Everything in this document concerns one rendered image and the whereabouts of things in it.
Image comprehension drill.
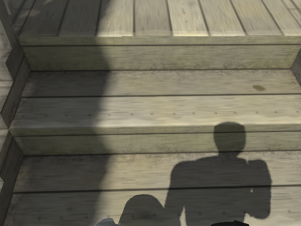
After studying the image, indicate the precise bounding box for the robot left shin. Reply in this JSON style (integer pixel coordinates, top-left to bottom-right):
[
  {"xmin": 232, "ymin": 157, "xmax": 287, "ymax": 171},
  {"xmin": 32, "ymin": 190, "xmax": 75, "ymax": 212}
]
[{"xmin": 101, "ymin": 218, "xmax": 115, "ymax": 223}]

